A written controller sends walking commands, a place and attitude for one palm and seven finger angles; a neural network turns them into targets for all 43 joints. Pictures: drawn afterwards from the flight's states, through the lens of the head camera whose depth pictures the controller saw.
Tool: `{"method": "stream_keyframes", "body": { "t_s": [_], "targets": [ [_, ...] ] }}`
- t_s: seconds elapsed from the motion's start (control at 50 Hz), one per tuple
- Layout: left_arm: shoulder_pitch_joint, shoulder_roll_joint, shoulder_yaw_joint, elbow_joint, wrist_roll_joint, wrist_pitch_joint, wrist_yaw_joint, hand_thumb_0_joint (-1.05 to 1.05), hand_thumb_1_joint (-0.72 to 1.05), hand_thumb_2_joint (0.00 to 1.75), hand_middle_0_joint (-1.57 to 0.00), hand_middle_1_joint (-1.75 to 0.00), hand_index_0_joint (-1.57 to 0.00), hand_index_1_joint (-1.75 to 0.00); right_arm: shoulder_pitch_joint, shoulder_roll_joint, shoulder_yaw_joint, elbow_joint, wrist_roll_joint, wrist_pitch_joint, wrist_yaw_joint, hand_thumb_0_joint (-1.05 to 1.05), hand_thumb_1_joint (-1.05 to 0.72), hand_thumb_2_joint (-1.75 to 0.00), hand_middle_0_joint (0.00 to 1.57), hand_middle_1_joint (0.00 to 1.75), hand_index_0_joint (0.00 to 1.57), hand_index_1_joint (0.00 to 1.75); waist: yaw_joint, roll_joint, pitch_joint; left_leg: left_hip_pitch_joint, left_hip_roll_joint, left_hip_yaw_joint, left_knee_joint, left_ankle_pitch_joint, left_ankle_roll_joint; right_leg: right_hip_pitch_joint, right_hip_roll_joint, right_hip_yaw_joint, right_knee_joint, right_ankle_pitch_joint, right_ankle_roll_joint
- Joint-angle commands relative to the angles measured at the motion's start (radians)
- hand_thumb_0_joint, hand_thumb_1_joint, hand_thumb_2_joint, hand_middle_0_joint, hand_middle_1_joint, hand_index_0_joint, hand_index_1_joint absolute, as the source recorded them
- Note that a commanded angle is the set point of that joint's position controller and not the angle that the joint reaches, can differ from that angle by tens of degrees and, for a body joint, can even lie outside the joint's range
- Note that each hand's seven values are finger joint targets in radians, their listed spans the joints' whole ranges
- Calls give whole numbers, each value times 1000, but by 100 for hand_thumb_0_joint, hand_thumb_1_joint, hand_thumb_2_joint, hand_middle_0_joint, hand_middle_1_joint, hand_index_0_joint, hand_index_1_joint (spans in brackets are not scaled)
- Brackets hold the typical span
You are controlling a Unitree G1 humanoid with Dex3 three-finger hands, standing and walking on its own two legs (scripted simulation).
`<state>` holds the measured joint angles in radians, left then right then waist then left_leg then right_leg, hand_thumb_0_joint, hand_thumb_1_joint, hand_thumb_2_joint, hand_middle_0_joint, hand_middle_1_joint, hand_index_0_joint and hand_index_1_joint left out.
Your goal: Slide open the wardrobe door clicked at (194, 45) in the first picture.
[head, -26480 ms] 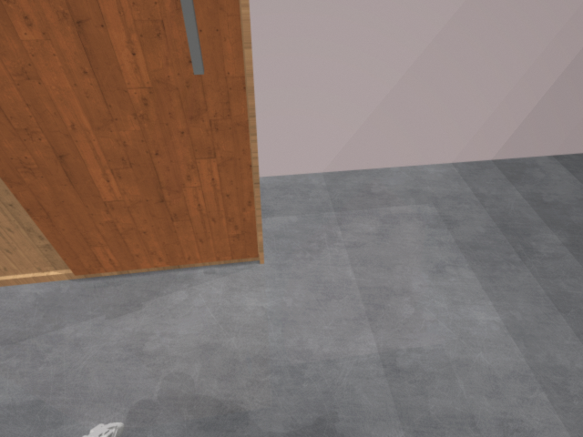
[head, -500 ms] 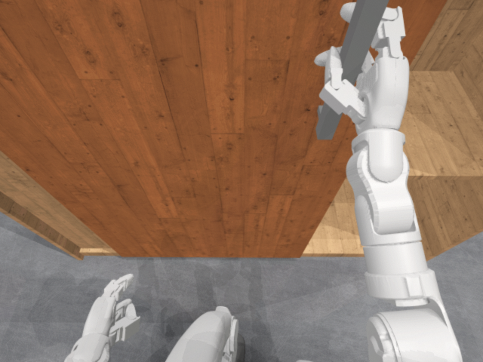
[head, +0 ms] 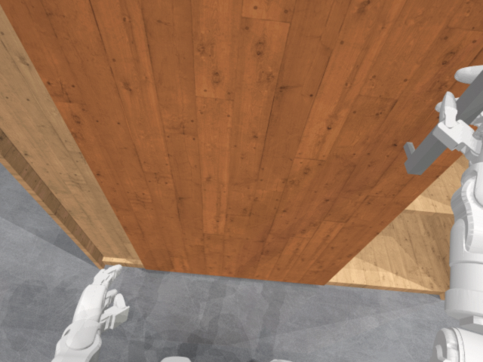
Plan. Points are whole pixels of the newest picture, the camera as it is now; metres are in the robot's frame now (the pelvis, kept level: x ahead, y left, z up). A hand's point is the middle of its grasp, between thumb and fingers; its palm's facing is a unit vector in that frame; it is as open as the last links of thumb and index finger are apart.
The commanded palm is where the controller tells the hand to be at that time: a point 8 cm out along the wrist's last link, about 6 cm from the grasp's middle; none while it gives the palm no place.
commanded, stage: stop walking and hold the door there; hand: right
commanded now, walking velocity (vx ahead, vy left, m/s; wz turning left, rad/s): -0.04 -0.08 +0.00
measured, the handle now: (458, 102) +0.44 -0.25 +0.23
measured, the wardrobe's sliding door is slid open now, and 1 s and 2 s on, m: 0.52 0.52 0.51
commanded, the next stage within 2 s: none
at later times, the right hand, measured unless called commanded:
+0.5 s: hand (448, 123) +0.41 -0.23 +0.21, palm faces +0.37 +0.88 -0.28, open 5.9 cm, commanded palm +0.37 -0.29 +0.20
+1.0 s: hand (447, 123) +0.41 -0.23 +0.21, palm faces +0.35 +0.90 -0.25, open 5.8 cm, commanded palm +0.37 -0.28 +0.20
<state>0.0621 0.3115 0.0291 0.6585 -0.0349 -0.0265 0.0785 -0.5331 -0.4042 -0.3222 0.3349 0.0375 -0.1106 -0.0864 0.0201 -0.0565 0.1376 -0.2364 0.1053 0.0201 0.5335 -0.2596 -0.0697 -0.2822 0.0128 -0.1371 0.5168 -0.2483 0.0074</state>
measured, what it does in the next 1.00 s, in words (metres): stands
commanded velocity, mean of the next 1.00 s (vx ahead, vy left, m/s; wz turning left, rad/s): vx -0.01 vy -0.03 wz -0.02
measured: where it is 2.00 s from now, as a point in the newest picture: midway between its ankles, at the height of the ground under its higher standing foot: outside the picture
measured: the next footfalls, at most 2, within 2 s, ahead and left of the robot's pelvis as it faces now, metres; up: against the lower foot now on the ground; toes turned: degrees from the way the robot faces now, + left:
right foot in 1.28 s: +0.00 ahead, -0.21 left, +0.00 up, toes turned +3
left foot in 1.52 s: -0.03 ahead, +0.00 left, +0.00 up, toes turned +8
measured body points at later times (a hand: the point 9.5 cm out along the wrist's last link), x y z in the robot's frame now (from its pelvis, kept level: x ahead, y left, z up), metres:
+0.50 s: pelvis -0.02 +0.01 +0.00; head -0.01 +0.03 +0.45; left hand +0.03 +0.29 -0.12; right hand +0.39 -0.28 +0.23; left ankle -0.04 +0.13 -0.73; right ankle +0.03 -0.09 -0.73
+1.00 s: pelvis -0.03 +0.00 +0.00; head -0.02 +0.02 +0.45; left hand +0.04 +0.28 -0.11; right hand +0.39 -0.28 +0.23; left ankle -0.04 +0.13 -0.73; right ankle +0.03 -0.09 -0.73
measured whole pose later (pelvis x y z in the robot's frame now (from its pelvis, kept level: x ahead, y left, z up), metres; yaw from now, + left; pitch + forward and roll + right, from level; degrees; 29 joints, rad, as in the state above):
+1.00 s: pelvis -0.03 +0.00 +0.00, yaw +9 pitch +0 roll +1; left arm 0.27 0.28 -0.02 0.70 -0.05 -0.03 0.11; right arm -0.53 -0.54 -0.38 0.62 0.03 -0.18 -0.09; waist 0.03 -0.06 0.00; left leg -0.24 0.01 0.03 0.45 -0.22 -0.02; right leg -0.31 -0.05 -0.10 0.49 -0.20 -0.02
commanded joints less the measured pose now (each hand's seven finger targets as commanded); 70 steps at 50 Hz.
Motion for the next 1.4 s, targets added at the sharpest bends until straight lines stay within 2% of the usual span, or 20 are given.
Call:
{"method": "stream_keyframes", "body": {
  "t_s": [0.0,0.04,0.06,0.1,0.2,0.24,0.28,0.36,0.42,0.6,0.68,0.92,1.0,1.06,1.12,1.22,1.26,1.3,1.32,1.38],
  "targets": [
    [-11,95,45,-129,-11,-37,3,0,90,90,-20,-30,-20,-30,-338,-245,-25,-213,-7,-85,-19,0,-90,-90,45,140,45,140,-19,-13,-431,58,73,-67,48,374,84,252,-181,92,-128,437,-28],
    [8,92,34,-152,-13,-41,-5,0,90,90,-20,-30,-20,-30,-306,-259,-26,-192,-17,-94,-19,0,-90,-90,45,140,45,140,-14,-206,-433,-63,-25,21,206,-206,58,248,-310,228,-178,442,-114],
    [11,91,32,-153,-3,-46,2,0,90,90,-20,-30,-20,-30,-313,-324,-77,-172,-32,-97,-28,0,-90,-90,45,140,45,140,-20,-236,-386,-80,-34,17,296,-267,58,184,-331,263,-230,331,-146],
    [38,90,26,-145,-6,-50,18,0,90,90,-20,-30,-20,-30,-316,-369,-102,-158,-24,-103,-42,0,-90,-90,45,140,45,140,-25,-177,-345,-65,-22,10,274,-222,64,118,-326,242,-209,297,-169],
    [70,115,14,-134,-15,-58,36,0,90,90,-20,-30,-20,-30,-273,-400,-127,-47,-18,-78,-42,0,-90,-90,45,140,45,140,-23,-50,-343,110,-11,39,-134,36,61,52,-233,127,-76,77,-80],
    [92,111,15,-128,-7,-51,37,0,90,90,-20,-30,-20,-30,-285,-464,-162,-11,-20,-74,-43,0,-90,-90,45,140,45,140,3,126,-349,97,145,-187,-205,218,137,-3,-117,59,63,-71,-23],
    [116,108,25,-112,-15,-54,33,0,90,90,-20,-30,-20,-30,-279,-443,-155,60,-10,-58,-44,0,-90,-90,45,140,45,140,-3,250,-334,36,203,-260,-249,173,176,0,-69,115,137,-120,-4],
    [127,112,13,-76,-6,-59,39,0,90,90,-20,-30,-20,-30,-252,-527,-239,96,-26,-75,-48,0,-90,-90,45,140,45,140,-4,190,-370,152,118,-94,-124,343,119,35,-89,116,-63,126,-22],
    [116,123,19,-88,-21,-47,42,0,90,90,-20,-30,-20,-30,-212,-527,-230,94,-26,-79,-29,0,-90,-90,45,140,45,140,-22,67,-377,144,32,-69,-94,355,66,88,-153,157,-66,368,-41],
    [138,122,14,-81,-18,-40,53,0,90,90,-20,-30,-20,-30,-204,-472,-162,154,-15,-81,-23,0,-90,-90,45,140,45,140,-9,-28,-304,44,-20,-47,-138,39,70,45,-172,200,-155,47,-52],
    [145,121,10,-82,-12,-45,50,0,90,90,-20,-30,-20,-30,-237,-500,-183,198,-24,-87,-28,0,-90,-90,45,140,45,140,-9,13,-281,7,-16,-67,-173,-57,75,10,-157,195,-160,-84,-47],
    [148,122,8,-78,-15,-54,49,0,90,90,-20,-30,-20,-30,-303,-470,-138,158,-19,-85,-19,0,-90,-90,45,140,45,140,-9,27,-332,8,-25,-62,-157,97,68,88,-151,166,-112,112,-43],
    [142,123,22,-82,-14,-36,44,0,90,90,-20,-30,-20,-30,-298,-457,-116,164,-19,-80,-19,0,-90,-90,45,140,45,140,-6,83,-326,36,98,-137,-180,209,96,37,-97,120,21,160,-28],
    [126,116,26,-82,-12,-27,32,0,90,90,-20,-30,-20,-30,-312,-487,-145,180,-24,-83,-21,0,-90,-90,45,140,45,140,-28,194,-316,96,270,-254,-201,324,180,-106,-43,158,197,-102,-8],
    [118,109,22,-74,-10,-34,29,0,90,90,-20,-30,-20,-30,-356,-467,-135,146,-24,-88,-15,0,-90,-90,45,140,45,140,-36,243,-314,163,350,-234,-149,446,210,-188,-66,216,258,-212,-11],
    [97,87,17,-60,1,-21,36,0,90,90,-20,-30,-20,-30,-388,-411,-98,103,-23,-97,-8,0,-90,-90,45,140,45,140,-2,219,-341,48,225,-15,5,442,90,86,-26,84,-68,126,3],
    [78,105,26,-89,-6,-21,34,0,90,90,-20,-30,-20,-30,-456,-313,-15,8,-10,-116,-3,0,-90,-90,45,140,45,140,-5,1,-357,-29,78,81,183,308,33,154,-139,173,-106,423,-41],
    [75,77,13,-117,-10,-19,21,0,90,90,-20,-30,-20,-30,-456,-219,70,-45,-1,-133,15,0,-90,-90,45,140,45,140,-5,-222,-357,-190,-48,108,359,-237,6,246,-255,303,-86,776,-157],
    [85,69,2,-124,-3,-26,13,0,90,90,-20,-30,-20,-30,-489,-210,69,-100,-8,-140,17,0,-90,-90,45,140,45,140,-6,-183,-382,-202,-53,86,413,-336,17,255,-285,359,-94,812,-191],
    [101,93,19,-103,-9,-47,7,0,90,90,-20,-30,-20,-30,-511,-161,93,-97,8,-105,6,0,-90,-90,45,140,45,140,-1,-10,-413,-132,-79,57,299,-221,35,268,-276,321,-53,693,-173]
  ]
}}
